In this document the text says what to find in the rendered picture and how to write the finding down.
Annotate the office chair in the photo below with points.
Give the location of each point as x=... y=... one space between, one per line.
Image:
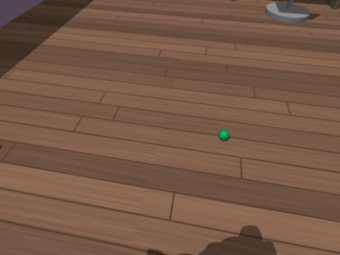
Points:
x=287 y=12

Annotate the ball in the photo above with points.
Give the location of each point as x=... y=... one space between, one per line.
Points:
x=223 y=134

